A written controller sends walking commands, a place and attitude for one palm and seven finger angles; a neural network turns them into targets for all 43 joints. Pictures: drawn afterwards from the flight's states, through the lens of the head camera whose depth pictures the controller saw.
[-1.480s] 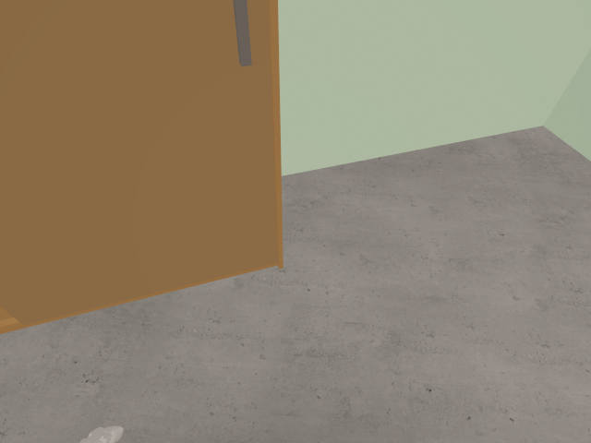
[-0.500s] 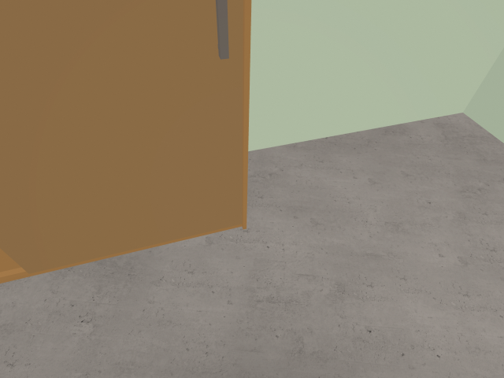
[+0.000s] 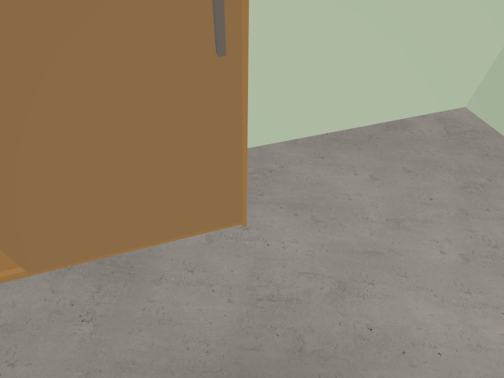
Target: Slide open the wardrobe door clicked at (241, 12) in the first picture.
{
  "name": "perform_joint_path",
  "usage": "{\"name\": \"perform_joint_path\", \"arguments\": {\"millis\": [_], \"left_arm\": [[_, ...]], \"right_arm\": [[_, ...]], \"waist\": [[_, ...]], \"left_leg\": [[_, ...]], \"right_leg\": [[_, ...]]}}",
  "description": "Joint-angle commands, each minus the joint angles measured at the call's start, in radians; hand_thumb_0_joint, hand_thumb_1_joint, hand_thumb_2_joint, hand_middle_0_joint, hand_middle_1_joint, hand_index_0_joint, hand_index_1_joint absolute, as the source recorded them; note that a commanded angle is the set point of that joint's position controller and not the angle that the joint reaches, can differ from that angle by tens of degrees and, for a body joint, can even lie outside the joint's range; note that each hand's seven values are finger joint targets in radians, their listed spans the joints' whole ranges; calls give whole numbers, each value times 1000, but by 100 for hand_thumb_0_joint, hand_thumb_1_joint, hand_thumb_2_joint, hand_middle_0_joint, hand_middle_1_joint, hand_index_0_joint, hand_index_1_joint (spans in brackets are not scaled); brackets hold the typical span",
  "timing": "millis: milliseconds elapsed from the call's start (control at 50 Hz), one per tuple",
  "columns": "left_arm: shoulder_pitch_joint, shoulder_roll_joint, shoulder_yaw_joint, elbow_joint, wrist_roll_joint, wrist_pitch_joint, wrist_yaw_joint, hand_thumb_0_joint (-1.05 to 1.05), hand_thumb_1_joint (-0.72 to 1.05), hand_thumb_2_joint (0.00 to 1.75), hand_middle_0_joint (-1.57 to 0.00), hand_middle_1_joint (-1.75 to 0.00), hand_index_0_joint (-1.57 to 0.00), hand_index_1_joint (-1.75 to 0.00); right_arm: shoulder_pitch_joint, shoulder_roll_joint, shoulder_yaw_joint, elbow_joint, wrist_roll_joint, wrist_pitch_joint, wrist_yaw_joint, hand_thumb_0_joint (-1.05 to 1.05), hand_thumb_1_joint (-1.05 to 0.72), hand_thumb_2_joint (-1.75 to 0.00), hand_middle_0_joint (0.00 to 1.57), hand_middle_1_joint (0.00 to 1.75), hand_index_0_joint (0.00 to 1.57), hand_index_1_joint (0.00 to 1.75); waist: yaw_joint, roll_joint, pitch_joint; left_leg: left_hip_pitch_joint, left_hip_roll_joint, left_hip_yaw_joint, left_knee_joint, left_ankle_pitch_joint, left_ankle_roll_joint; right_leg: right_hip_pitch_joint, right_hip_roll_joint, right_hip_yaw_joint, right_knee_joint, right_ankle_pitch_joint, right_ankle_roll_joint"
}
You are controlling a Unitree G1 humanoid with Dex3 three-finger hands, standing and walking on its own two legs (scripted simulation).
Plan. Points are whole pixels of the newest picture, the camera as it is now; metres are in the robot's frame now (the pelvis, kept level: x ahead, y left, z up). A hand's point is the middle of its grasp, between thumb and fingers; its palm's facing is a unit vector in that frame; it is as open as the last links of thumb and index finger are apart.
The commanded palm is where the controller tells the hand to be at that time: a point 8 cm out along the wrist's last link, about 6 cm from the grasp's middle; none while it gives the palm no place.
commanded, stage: look at it before walking up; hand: right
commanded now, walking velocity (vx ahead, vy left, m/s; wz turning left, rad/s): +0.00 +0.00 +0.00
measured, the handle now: out of the picture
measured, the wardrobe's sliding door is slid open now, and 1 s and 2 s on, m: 0.00 0.00 0.00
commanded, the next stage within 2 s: turn to face it in 0.16 s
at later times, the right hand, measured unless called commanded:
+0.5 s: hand out of the picture +0.07 -0.23 -0.17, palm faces -0.08 +0.95 -0.30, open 7.4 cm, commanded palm none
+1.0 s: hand out of the picture +0.08 -0.21 -0.18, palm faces -0.23 +0.95 -0.20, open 7.4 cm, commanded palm none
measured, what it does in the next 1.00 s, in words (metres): lifts its left foot, turning left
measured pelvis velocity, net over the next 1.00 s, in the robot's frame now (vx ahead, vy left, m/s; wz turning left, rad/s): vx -0.04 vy -0.03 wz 0.26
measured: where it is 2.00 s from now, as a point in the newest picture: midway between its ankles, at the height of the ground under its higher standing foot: outside the picture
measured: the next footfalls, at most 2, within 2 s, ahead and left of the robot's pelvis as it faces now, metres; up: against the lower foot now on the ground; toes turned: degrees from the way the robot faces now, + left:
left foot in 1.14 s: -0.08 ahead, +0.10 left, +0.00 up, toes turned +20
right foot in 1.48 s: +0.17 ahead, -0.09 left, +0.00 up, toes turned +10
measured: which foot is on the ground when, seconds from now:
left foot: down 0.00-0.78, up 0.80-1.00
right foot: down 0.00-1.00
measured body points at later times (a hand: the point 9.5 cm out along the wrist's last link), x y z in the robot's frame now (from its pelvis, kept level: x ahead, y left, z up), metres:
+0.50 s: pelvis +0.00 +0.00 -0.01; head +0.02 +0.00 +0.44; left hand +0.07 +0.28 -0.14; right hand +0.08 -0.28 -0.15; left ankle +0.00 +0.12 -0.75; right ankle -0.01 -0.13 -0.75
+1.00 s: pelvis -0.04 -0.03 -0.01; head -0.01 -0.05 +0.44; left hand -0.07 +0.21 -0.15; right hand +0.09 -0.26 -0.16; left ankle -0.10 +0.09 -0.69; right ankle -0.02 -0.13 -0.75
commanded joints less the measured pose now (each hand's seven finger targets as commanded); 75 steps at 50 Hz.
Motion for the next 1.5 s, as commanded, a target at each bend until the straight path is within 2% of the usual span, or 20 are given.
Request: {"name": "perform_joint_path", "arguments": {"millis": [0,280,340,500,620,720,760,780,820,880,980,1060,1080,1120,1160,1220,1340,1400,1440,1480], "left_arm": [[-41,203,41,-66,-3,-26,12,0,90,90,-20,-30,-20,-30],[-42,205,45,-68,-1,-27,17,0,90,90,-20,-30,-20,-30],[25,95,33,-74,1,-9,23,0,90,90,-20,-30,-20,-30],[40,95,71,-166,2,18,31,0,90,90,-20,-30,-20,-30],[53,9,71,-205,-5,22,30,0,90,90,-20,-30,-20,-30],[187,-26,70,-166,-13,-2,39,0,90,90,-20,-30,-20,-30],[193,64,89,-177,5,-9,40,0,90,90,-20,-30,-20,-30],[158,73,93,-187,8,-7,38,0,90,90,-20,-30,-20,-30],[106,27,78,-206,13,-11,45,0,90,90,-20,-30,-20,-30],[106,12,75,-195,17,-12,44,0,90,90,-20,-30,-20,-30],[209,24,86,-142,18,-5,42,0,90,90,-20,-30,-20,-30],[224,40,91,-117,20,2,30,0,90,90,-20,-30,-20,-30],[211,18,87,-117,14,2,25,0,90,90,-20,-30,-20,-30],[106,-82,60,-182,11,-2,6,0,90,90,-20,-30,-20,-30],[39,-49,71,-190,20,5,-8,0,90,90,-20,-30,-20,-30],[130,-76,75,-136,25,-3,-19,0,90,90,-20,-30,-20,-30],[96,-112,72,-156,10,-18,-29,0,90,90,-20,-30,-20,-30],[149,-114,72,-142,8,-31,-27,0,90,90,-20,-30,-20,-30],[312,-76,80,-83,12,-45,-11,0,90,90,-20,-30,-20,-30],[521,91,111,-33,26,-50,9,0,90,90,-20,-30,-20,-30]], "right_arm": [[-39,-202,-43,-65,3,-23,-18,0,-90,-90,20,30,20,30],[-42,-206,-49,-72,2,-21,-17,0,-90,-90,20,30,20,30],[13,-107,-39,-76,3,8,-22,0,-90,-90,20,30,20,30],[65,-87,-65,-165,-8,39,-12,0,-90,-90,20,30,20,30],[109,-127,-96,-197,-12,36,-26,0,-90,-90,20,30,20,30],[38,-79,-105,-222,-6,36,-32,0,-90,-90,20,30,20,30],[29,6,-89,-249,1,45,-16,0,-90,-90,20,30,20,30],[15,16,-94,-247,-4,54,-18,0,-90,-90,20,30,20,30],[48,5,-109,-219,-16,56,-9,0,-90,-90,20,30,20,30],[84,61,-96,-194,-11,61,1,0,-90,-90,20,30,20,30],[37,89,-78,-202,-9,59,1,0,-90,-90,20,30,20,30],[114,98,-75,-165,-12,36,9,0,-90,-90,20,30,20,30],[170,73,-80,-143,-15,27,7,0,-90,-90,20,30,20,30],[289,-70,-102,-104,-15,7,-14,0,-90,-90,20,30,20,30],[277,-49,-98,-90,-9,-12,-24,0,-90,-90,20,30,20,30],[200,25,-80,-95,-13,-37,-26,0,-90,-90,20,30,20,30],[274,15,-80,-33,-18,-56,-24,0,-90,-90,20,30,20,30],[259,15,-87,-14,-18,-51,-21,0,-90,-90,20,30,20,30],[257,45,-85,-10,-12,-42,-16,0,-90,-90,20,30,20,30],[279,132,-70,-56,-1,-34,-4,0,-90,-90,20,30,20,30]], "waist": [[-6,-7,-78],[-4,-4,-77],[2,1,-89],[-4,-23,-57],[-27,214,-62],[37,122,-156],[41,-206,-105],[37,-321,-43],[-7,-102,1],[-14,-140,0],[35,-181,-30],[4,-136,-68],[-22,-64,-65],[-98,288,14],[-81,243,97],[-5,112,107],[-16,139,102],[13,111,87],[76,-30,34],[116,-431,-76]], "left_leg": [[13,122,-89,-45,199,29],[10,121,-103,-40,273,34],[-21,114,-116,23,337,25],[-157,63,-151,165,251,30],[-100,238,-462,-29,266,173],[-126,162,-358,103,351,122],[-383,-46,-134,333,-19,9],[-394,-55,-40,549,-289,-25],[-367,-5,-67,744,-271,-27],[-355,18,6,669,-225,-41],[-270,27,72,425,-257,-36],[-43,-2,122,112,-146,-8],[72,19,95,-5,-100,5],[196,371,-392,-223,-311,172],[43,351,-426,-272,-465,211],[-18,274,-201,-214,-191,176],[-28,274,-123,-188,-60,160],[-91,250,-90,-128,-106,131],[-211,164,-16,88,-89,90],[-449,-31,130,672,-387,17]], "right_leg": [[17,-112,87,-45,178,-32],[47,-119,67,-34,220,-27],[41,-124,19,24,233,-8],[-47,-166,3,110,78,-32],[-246,-25,-39,409,-261,19],[-53,-32,-9,138,-77,12],[64,-271,245,-51,-15,-95],[-56,-401,318,-142,1,-155],[-149,-365,253,-110,54,-202],[-87,-277,79,-65,157,-168],[2,-301,59,-22,293,-175],[-81,-288,44,28,-38,-119],[-174,-245,-2,97,-160,-77],[-573,-61,-141,508,-422,22],[-609,-94,-33,653,-280,6],[-515,-116,-52,652,-127,21],[-411,-110,-81,435,-84,19],[-231,-80,-112,298,-47,7],[47,-54,-119,171,-43,2],[195,-431,459,-153,-323,-135]]}}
